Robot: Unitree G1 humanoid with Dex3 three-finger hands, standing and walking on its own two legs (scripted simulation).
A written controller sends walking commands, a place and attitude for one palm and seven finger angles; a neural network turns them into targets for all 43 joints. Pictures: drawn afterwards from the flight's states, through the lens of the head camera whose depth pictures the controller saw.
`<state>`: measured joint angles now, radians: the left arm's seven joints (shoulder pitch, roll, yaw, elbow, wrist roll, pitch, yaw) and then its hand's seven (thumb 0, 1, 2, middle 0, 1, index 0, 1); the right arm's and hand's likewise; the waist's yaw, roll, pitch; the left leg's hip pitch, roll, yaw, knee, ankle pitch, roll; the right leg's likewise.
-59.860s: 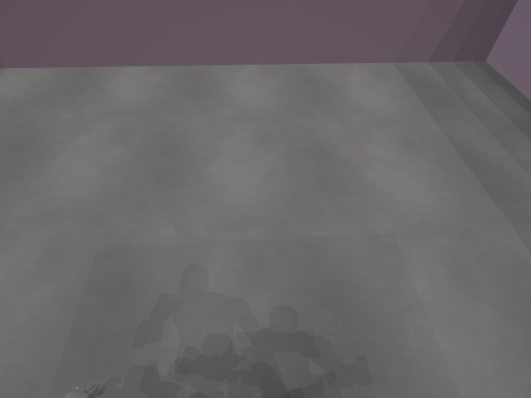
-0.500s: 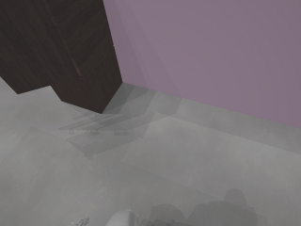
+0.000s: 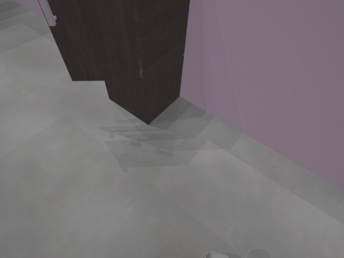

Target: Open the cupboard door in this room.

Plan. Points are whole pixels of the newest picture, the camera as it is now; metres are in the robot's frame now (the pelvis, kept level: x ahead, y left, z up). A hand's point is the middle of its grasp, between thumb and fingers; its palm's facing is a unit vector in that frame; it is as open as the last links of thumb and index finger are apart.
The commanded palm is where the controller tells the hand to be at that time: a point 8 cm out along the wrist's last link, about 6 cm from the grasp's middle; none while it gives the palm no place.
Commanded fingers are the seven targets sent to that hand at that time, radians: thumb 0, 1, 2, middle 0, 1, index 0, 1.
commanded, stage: turn to face it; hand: left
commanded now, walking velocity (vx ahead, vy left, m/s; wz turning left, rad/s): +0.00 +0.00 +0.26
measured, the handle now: (46, 2) +0.96 +0.58 +0.08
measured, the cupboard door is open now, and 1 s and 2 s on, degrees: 42 42 42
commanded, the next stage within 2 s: take the last steps up to it in 0.10 s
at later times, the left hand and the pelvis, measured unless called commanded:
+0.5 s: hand out of the picture +0.00 +0.17 -0.17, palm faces +0.25 -0.94 -0.22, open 7.3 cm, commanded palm none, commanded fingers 0.00 0.90 0.90 -0.20 -0.30 -0.20 -0.30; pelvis +0.03 -0.01 +0.00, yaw +11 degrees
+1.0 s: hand (63, 219) +0.22 +0.32 -0.16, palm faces +0.23 -0.96 -0.18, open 7.4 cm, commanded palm none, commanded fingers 0.00 0.90 0.90 -0.20 -0.30 -0.20 -0.30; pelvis +0.16 +0.12 +0.00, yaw +13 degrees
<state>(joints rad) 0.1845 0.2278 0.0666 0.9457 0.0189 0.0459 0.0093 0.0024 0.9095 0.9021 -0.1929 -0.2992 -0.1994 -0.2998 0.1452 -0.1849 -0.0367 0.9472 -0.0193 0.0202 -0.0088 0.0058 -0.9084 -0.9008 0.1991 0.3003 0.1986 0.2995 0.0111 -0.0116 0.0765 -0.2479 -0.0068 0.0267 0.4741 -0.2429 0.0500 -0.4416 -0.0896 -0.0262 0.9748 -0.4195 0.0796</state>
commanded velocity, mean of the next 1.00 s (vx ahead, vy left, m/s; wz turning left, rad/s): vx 0.25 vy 0.11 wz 0.12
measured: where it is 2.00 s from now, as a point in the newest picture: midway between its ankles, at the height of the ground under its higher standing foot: (133, 204)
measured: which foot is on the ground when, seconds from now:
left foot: down 0.00-0.16, up 0.18-0.62, down 0.64-1.00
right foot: up 0.00-0.14, down 0.16-0.64, up 0.66-1.00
